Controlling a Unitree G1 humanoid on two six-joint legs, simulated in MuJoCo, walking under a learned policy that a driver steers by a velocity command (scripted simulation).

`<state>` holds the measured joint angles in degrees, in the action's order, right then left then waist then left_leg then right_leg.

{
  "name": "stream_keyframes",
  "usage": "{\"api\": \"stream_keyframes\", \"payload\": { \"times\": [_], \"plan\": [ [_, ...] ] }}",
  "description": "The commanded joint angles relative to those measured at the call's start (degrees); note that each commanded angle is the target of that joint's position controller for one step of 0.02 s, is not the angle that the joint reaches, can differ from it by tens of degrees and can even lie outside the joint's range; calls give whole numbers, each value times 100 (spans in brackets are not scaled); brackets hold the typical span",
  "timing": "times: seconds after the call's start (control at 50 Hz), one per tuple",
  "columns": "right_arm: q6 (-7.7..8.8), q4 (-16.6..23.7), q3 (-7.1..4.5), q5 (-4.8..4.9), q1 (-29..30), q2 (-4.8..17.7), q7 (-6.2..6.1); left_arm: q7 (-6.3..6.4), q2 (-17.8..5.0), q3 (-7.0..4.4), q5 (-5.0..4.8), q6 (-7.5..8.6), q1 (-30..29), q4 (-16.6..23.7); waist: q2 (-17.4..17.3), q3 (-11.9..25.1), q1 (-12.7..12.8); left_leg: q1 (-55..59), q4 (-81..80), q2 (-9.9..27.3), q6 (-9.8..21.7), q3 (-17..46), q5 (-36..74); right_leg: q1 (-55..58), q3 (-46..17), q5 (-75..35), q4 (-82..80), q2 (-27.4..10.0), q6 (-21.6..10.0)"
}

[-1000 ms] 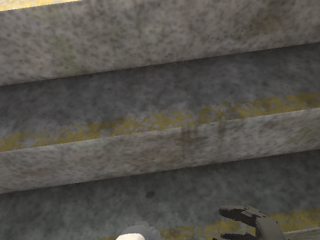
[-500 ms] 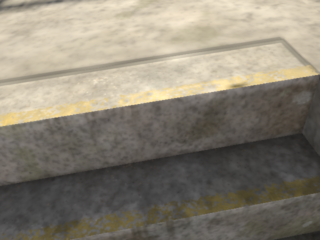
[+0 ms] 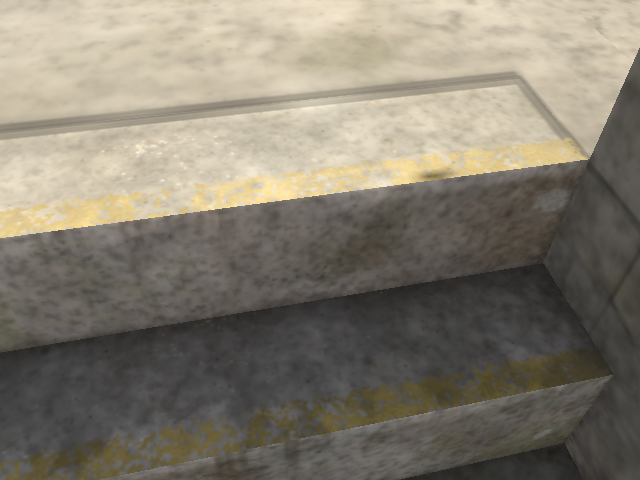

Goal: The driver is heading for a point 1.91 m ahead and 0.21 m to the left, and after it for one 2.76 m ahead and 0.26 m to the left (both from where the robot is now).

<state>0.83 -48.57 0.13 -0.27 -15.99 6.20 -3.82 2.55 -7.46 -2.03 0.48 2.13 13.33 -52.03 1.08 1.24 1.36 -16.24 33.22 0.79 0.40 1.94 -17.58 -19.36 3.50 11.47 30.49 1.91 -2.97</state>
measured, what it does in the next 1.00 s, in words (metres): stands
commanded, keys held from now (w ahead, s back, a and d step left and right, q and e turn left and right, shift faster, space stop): no key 1.00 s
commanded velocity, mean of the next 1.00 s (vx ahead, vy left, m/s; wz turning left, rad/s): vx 0.01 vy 0.00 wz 0.00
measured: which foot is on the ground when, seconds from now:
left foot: down 0.00-1.00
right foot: down 0.00-1.00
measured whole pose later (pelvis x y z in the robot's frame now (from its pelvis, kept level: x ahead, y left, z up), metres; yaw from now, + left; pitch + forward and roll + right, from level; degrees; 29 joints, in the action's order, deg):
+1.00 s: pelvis +0.01 +0.05 +0.01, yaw +0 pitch +0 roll +0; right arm 2.6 -59.0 0.6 -0.2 -20.5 5.8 -3.6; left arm 2.8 -6.4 0.8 0.0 1.3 21.4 -59.6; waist 1.7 -0.1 0.2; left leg -10.8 23.0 -3.5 3.5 -0.5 -12.8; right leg -15.4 1.9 8.5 23.4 -3.1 0.8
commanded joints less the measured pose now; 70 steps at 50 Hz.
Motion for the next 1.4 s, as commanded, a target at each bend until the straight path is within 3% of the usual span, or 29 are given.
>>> {"api": "stream_keyframes", "payload": {
  "times": [0.02,0.06,0.08,0.14,0.24,0.42,0.7,0.72,0.74,1.02,1.12,1.14,1.36,1.4],
  "plan": [
    [244,139,-15,-25,-388,285,12,-190,-334,-2,-71,102,393,-56,-485,17,-34,259,-1119,604,715,739,1145,461,-820,-514,-1041,-751,-256],
    [273,92,-100,-35,-534,465,15,-168,-378,-8,-23,76,416,-117,-407,-89,-55,238,-1352,543,703,740,783,513,-782,-303,-1079,-778,-231],
    [262,85,-109,-44,-571,420,22,-163,-337,-9,-27,66,489,-157,-422,-145,-53,259,-1423,544,710,751,646,435,-757,-241,-1077,-796,-226],
    [242,-9,-76,-100,-728,303,37,-125,-261,27,-73,15,642,-265,-320,-337,-81,98,-1612,623,742,809,321,353,-714,-122,-992,-850,-193],
    [202,-165,-58,-94,-765,368,24,-74,-277,90,-53,-53,911,-401,-226,-483,-79,7,-1821,625,804,929,-189,211,-684,71,-912,-869,-151],
    [229,-515,-23,-65,-974,355,-10,-32,-267,167,-66,-71,1264,-558,-182,-590,-79,58,-1810,553,783,781,-36,232,-705,142,-951,-900,-176],
    [220,-803,12,-38,-1045,264,-5,-18,-154,237,-54,-56,1412,-645,-97,-592,-132,247,-1652,506,757,641,554,252,-659,112,-1070,-964,-162],
    [214,-832,-5,4,-1032,300,-11,2,-239,200,-66,-58,1314,-617,-128,-576,-113,208,-1655,544,755,653,537,260,-653,91,-1005,-979,-167],
    [209,-814,-11,14,-968,336,-1,-2,-157,224,-62,-58,1339,-621,-112,-577,-96,168,-1650,546,744,655,550,273,-646,11,-1012,-996,-158],
    [215,-956,15,11,-817,338,25,35,-138,267,-50,-47,1401,-737,-88,-442,-95,320,-1564,568,780,553,1164,406,-579,-325,-1055,-1047,-176],
    [204,-1002,18,15,-782,378,26,39,-154,279,-41,-40,1410,-749,-77,-418,-111,339,-1556,576,776,527,1135,434,-569,-320,-1081,-1051,-179],
    [164,-1005,10,39,-779,377,56,41,-146,287,0,-42,1496,-792,-91,-424,-148,409,-1578,570,813,556,1160,361,-546,-289,-1040,-1068,-186],
    [118,-1108,-1,26,-704,411,73,53,-107,304,-8,-39,1588,-771,-26,-466,-146,311,-1570,575,803,505,946,384,-550,-190,-1085,-1072,-216],
    [116,-1135,-8,21,-671,444,88,58,-104,302,-17,-50,1599,-807,-46,-437,-154,238,-1648,526,854,533,333,341,-519,287,-1099,-982,-260]
  ]
}}
Next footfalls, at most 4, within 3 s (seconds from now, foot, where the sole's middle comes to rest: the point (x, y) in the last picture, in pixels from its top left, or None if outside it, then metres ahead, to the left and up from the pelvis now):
2.26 left None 0.07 0.07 -0.77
2.46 right None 0.28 -0.17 -0.53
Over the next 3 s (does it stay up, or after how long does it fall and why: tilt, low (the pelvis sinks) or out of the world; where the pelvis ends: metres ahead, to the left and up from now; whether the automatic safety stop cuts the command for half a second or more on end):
stays up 0.12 -0.08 0.02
